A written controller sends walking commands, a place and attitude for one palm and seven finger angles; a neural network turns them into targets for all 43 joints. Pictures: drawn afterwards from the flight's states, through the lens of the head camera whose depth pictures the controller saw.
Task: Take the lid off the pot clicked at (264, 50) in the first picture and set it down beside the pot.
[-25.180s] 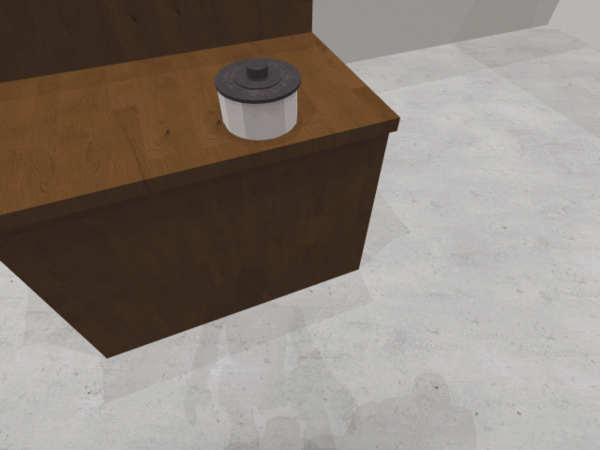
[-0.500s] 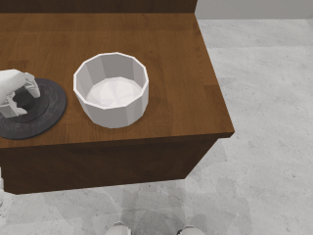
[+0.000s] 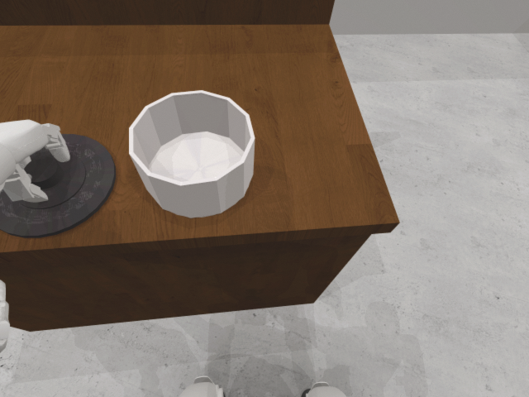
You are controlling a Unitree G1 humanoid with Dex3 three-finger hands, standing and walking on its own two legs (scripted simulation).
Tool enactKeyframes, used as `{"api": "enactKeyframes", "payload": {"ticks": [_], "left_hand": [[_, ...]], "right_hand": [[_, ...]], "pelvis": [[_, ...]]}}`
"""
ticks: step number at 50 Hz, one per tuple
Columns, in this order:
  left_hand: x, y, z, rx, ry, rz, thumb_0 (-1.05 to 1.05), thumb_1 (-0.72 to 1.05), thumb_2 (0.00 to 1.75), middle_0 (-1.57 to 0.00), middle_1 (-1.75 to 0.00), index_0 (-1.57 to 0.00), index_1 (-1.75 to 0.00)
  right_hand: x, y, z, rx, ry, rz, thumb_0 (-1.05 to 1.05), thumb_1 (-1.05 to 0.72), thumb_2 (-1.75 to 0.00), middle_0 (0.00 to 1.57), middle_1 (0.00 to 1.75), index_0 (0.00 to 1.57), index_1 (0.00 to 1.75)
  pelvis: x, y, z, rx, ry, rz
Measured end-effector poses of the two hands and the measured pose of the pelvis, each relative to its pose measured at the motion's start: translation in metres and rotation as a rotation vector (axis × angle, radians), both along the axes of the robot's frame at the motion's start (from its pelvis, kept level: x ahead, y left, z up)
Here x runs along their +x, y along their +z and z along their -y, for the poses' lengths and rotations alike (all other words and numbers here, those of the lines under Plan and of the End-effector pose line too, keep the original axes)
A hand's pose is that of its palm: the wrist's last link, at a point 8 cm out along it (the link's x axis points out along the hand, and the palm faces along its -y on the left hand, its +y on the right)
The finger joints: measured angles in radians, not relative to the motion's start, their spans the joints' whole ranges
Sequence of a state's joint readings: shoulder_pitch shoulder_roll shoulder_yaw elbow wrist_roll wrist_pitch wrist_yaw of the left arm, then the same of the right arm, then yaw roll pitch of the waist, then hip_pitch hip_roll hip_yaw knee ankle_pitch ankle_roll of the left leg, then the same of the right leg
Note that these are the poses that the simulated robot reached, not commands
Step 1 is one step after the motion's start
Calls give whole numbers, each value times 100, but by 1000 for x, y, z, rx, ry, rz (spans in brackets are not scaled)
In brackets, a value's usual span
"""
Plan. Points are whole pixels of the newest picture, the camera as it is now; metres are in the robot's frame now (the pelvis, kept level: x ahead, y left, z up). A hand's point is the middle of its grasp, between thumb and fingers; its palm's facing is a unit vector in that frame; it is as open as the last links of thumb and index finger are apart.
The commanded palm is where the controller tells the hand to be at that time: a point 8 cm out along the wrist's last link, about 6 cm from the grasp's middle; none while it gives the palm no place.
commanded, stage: open the fingers wide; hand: left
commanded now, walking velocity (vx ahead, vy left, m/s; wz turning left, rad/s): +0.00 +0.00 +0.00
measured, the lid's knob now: (43, 172) +0.46 +0.33 +0.02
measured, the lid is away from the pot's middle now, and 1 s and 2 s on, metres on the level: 0.24 0.24 0.24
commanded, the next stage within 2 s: raise the empty hand in 0.34 s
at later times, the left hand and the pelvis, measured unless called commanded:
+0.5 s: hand (34, 170) +0.45 +0.33 +0.05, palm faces -0.48 -0.11 -0.87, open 11.1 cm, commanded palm +0.47 +0.33 +0.11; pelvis +0.01 +0.00 +0.00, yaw +0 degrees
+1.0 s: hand (10, 151) +0.44 +0.33 +0.10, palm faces -0.40 -0.12 -0.91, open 11.0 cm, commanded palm +0.45 +0.33 +0.17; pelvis +0.02 +0.00 +0.01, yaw +1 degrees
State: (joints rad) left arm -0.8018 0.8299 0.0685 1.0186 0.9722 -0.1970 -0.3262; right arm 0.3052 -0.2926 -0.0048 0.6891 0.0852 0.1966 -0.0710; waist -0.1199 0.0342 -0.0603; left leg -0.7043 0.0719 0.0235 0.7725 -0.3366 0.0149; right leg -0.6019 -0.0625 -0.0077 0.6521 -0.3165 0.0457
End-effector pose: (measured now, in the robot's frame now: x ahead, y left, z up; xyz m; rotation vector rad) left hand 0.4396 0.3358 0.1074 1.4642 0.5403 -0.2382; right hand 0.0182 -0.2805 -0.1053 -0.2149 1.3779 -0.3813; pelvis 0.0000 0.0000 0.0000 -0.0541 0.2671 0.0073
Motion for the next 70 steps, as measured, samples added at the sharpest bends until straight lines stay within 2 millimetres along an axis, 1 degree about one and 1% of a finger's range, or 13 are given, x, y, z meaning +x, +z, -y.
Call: {"api": "enactKeyframes", "payload": {"ticks": [11,27,35,49,54,62,70], "left_hand": [[5,-2,-2,8,3,-11,0,10,50,-37,-101,-33,-96],[14,-1,5,-4,-17,5,0,5,49,-32,-96,-31,-95],[13,16,4,-7,-3,54,0,6,50,-32,-95,-31,-95],[5,48,3,-4,14,72,0,7,50,-32,-95,-31,-95],[1,58,1,6,27,77,0,6,50,-32,-95,-31,-95],[-2,76,2,11,29,97,0,6,50,-32,-95,-31,-95],[0,91,6,25,37,103,0,6,50,-32,-95,-31,-95]], "right_hand": [[3,0,-3,1,4,0,0,-91,-90,21,30,20,30],[10,0,-7,11,-5,2,0,-91,-90,21,30,20,30],[21,3,-9,28,1,29,0,-91,-90,21,30,20,30],[53,7,-7,47,47,104,0,-91,-90,21,30,20,30],[61,9,-5,51,64,125,0,-91,-90,21,30,20,30],[68,10,-3,53,84,132,0,-91,-90,21,30,20,30],[69,11,-1,62,92,135,0,-91,-90,20,30,20,30]], "pelvis": [[2,0,-2,-1,0,-7],[9,2,-4,0,-2,-8],[13,6,-3,3,3,11],[16,12,0,12,15,53],[15,14,2,14,20,65],[15,16,6,17,29,79],[14,18,9,19,34,89]]}}
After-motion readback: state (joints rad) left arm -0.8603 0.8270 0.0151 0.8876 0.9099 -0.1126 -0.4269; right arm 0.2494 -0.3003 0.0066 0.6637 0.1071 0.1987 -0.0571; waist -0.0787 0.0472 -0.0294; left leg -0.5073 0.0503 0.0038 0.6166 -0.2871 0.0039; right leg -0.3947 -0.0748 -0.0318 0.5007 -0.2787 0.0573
